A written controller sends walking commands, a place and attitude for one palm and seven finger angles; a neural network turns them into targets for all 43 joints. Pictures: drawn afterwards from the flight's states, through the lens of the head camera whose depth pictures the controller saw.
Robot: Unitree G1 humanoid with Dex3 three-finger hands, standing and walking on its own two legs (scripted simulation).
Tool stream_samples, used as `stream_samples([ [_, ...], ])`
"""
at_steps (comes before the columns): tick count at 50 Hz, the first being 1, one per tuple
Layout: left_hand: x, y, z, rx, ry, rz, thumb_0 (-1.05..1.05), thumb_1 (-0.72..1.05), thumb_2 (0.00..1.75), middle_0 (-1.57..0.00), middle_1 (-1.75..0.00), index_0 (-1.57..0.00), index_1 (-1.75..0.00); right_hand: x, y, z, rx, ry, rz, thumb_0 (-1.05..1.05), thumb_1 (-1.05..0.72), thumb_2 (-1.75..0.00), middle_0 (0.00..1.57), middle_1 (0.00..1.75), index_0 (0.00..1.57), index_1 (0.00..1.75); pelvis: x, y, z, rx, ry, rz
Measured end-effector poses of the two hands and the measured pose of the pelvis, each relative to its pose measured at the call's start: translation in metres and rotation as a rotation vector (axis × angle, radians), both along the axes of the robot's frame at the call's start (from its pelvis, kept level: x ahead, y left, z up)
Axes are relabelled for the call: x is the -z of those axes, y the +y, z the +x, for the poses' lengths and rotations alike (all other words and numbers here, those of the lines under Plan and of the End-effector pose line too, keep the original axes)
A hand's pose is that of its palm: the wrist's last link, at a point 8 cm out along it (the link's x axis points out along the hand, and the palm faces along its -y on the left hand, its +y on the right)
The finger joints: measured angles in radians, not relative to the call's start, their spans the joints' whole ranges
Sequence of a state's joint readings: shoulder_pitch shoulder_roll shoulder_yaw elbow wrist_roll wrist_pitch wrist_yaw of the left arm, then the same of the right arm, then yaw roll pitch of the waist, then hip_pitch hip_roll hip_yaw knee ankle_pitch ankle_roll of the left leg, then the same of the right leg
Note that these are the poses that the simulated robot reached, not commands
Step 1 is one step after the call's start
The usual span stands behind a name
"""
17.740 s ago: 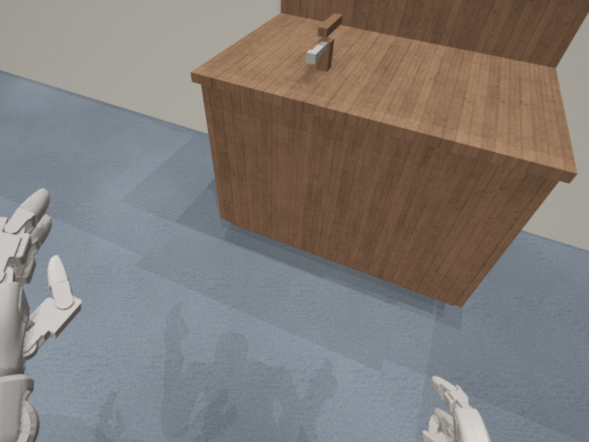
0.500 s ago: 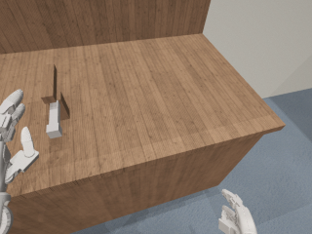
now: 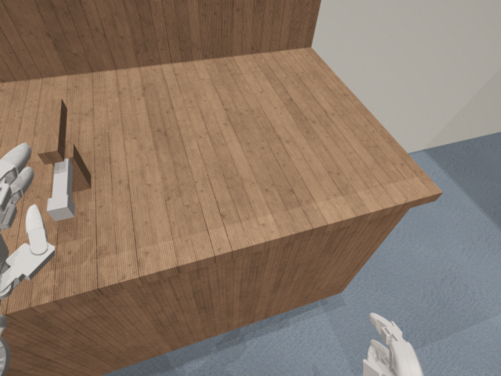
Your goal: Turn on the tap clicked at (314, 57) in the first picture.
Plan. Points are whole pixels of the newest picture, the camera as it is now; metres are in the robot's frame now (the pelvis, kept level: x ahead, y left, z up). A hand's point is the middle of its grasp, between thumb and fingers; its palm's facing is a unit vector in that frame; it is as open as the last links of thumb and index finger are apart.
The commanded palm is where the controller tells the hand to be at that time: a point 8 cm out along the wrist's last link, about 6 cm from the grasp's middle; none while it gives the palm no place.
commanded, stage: shuffle to correct the standing spot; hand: left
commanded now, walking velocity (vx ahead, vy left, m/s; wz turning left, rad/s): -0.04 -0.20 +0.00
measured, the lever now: (61, 207) +0.33 +0.32 +0.07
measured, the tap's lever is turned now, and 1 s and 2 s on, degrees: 0 0 0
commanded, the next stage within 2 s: come to a stop and stand still in 0.54 s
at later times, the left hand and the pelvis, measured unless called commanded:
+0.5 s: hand (55, 250) +0.22 +0.24 +0.16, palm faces +0.34 -0.85 -0.40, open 7.4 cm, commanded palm +0.16 +0.27 +0.18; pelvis +0.00 -0.01 +0.00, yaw +1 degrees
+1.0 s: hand (37, 267) +0.20 +0.26 +0.15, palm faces +0.30 -0.87 -0.38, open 7.4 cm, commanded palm +0.15 +0.30 +0.18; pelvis -0.01 +0.02 +0.00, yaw -1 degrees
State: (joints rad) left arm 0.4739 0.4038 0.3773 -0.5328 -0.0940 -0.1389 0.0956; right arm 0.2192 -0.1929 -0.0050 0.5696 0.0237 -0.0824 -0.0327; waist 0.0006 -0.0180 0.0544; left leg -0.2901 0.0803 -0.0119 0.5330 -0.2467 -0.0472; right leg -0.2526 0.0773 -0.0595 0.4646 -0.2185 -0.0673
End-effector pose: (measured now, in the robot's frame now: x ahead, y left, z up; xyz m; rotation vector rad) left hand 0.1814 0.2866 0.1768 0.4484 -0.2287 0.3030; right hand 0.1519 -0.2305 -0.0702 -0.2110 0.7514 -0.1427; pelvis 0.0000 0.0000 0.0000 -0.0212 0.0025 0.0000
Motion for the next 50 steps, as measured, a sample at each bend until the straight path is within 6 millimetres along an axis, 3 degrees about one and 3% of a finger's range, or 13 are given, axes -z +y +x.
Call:
stream_samples([
  [12,0.0,-0.005,-0.002,-0.001,0.012,0.003,0.01,0.89,0.9,-0.21,-0.31,-0.21,-0.3,0.003,0.007,0.008,-0.028,-0.008,0.025,0.01,-0.91,-0.9,0.2,0.3,0.2,0.3,0.001,-0.003,0.001,-0.003,0.001,0.0],
  [34,-0.002,-0.014,-0.001,-0.011,0.013,0.007,0.01,0.89,0.9,-0.21,-0.31,-0.21,-0.3,0.004,-0.005,0.012,-0.021,-0.009,0.024,0.01,-0.91,-0.9,0.2,0.3,0.2,0.3,0.001,-0.012,0.003,-0.01,-0.001,0.004],
  [37,-0.023,0.009,0.01,-0.014,-0.064,0.161,0.01,0.88,0.9,-0.21,-0.31,-0.22,-0.3,0.005,-0.007,0.005,-0.064,0.007,-0.013,0.01,-0.91,-0.9,0.2,0.3,0.2,0.3,0.0,-0.016,-0.001,-0.01,0.002,0.012],
  [39,-0.028,0.024,0.014,-0.05,-0.107,0.146,0.01,0.89,0.9,-0.21,-0.31,-0.22,-0.3,0.003,-0.008,0.001,-0.077,0.0,-0.015,0.01,-0.91,-0.9,0.2,0.3,0.2,0.3,0.0,-0.013,-0.004,0.001,0.002,0.016],
  [46,0.001,-0.001,-0.001,0.046,-0.028,0.021,0.01,0.89,0.9,-0.2,-0.3,-0.21,-0.3,-0.003,-0.007,-0.01,-0.004,-0.077,-0.01,0.01,-0.91,-0.9,0.2,0.3,0.2,0.3,0.002,0.01,-0.01,0.017,-0.014,0.017],
  [50,0.013,0.013,-0.015,0.043,0.001,-0.009,0.01,0.89,0.9,-0.21,-0.31,-0.21,-0.3,-0.005,0.009,-0.017,0.01,-0.059,-0.032,0.01,-0.91,-0.9,0.2,0.3,0.2,0.3,0.001,0.022,-0.012,0.013,-0.023,0.011],
])
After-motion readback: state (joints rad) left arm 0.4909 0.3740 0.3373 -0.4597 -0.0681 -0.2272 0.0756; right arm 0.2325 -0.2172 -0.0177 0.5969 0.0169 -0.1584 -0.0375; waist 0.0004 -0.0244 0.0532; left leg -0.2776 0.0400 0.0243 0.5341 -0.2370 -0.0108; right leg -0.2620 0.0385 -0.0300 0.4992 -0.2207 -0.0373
